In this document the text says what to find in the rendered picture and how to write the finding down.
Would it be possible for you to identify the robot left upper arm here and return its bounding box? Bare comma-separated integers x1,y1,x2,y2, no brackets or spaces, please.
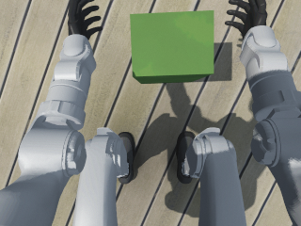
0,127,87,226

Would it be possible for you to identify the robot right upper arm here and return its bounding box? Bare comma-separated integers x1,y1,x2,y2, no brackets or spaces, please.
250,118,301,226

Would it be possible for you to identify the left robot thigh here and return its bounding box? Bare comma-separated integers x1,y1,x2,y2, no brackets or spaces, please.
72,135,126,226

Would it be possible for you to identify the right robot hand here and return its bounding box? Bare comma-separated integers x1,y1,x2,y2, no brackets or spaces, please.
225,0,268,39

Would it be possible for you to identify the left robot hand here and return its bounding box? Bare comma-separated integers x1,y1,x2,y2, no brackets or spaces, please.
68,0,103,40

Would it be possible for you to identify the robot thigh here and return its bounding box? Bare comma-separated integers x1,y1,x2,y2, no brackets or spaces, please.
189,135,246,226
72,135,126,226

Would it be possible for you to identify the carton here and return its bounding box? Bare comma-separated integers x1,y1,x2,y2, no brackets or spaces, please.
130,10,214,84

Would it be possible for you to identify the right robot thigh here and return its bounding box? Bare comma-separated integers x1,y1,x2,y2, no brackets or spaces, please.
189,135,246,226

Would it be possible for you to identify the right robot forearm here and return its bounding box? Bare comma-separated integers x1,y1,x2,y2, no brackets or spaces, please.
239,25,301,122

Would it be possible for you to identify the left robot forearm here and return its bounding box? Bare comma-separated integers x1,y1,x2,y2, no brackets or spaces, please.
18,34,97,169

